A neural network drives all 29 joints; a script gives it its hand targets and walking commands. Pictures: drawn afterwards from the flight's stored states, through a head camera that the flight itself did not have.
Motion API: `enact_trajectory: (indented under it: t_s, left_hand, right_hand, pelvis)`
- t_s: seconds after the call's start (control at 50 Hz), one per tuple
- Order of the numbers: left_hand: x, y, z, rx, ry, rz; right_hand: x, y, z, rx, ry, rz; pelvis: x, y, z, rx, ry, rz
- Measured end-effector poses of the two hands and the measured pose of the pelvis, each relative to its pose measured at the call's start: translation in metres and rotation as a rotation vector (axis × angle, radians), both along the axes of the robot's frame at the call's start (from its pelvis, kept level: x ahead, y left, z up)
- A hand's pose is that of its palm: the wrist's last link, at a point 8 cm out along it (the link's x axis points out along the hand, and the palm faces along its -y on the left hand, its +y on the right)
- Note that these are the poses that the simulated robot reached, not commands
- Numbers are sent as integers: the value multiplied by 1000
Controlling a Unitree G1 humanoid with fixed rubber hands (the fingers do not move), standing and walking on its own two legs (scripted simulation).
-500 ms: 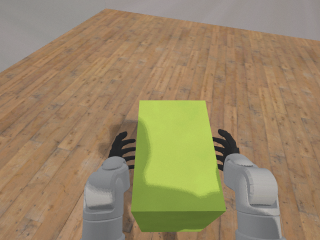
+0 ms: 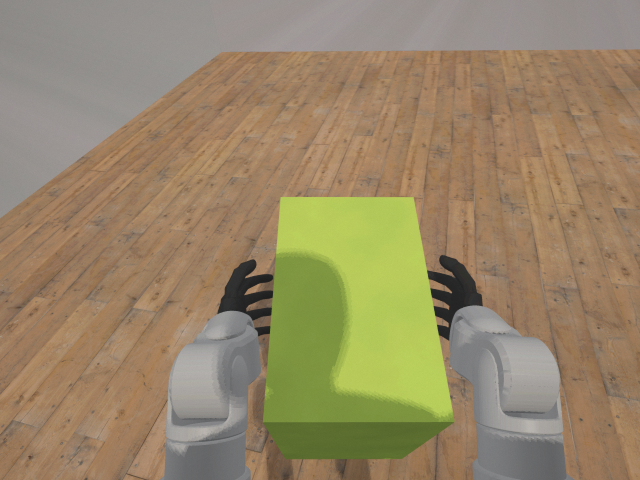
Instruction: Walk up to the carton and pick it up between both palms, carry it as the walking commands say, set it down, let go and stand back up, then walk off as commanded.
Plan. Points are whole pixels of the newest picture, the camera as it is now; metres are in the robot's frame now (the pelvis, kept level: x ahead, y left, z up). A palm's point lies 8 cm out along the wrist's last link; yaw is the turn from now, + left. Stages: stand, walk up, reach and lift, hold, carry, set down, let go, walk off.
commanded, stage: carry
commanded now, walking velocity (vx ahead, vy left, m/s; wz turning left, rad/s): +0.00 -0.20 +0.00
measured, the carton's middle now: (345, 336) +0.32 +0.00 +0.04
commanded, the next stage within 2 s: hold in 2.00 s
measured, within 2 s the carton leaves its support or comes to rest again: neither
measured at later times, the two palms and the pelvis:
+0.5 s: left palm (284, 373) +0.23 +0.06 +0.11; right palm (538, 357) +0.24 -0.19 +0.12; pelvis -0.05 -0.07 +0.01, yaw +0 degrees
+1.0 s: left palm (315, 405) +0.20 +0.03 +0.12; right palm (590, 394) +0.20 -0.22 +0.12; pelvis -0.09 -0.10 +0.00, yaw +0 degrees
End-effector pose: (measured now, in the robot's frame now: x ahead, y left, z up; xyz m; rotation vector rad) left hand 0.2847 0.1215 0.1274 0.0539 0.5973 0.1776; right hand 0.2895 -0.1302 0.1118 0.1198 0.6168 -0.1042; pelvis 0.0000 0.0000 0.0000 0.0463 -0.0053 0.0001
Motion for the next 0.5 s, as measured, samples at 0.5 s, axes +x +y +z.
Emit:
enact_trajectory:
  t_s: [0.5]
  left_hand:
    - [-54, -57, -13, -80, 57, 3]
  right_hand:
    - [-52, -57, 9, -101, 58, 15]
  pelvis:
    - [-52, -70, 8, -90, 76, 6]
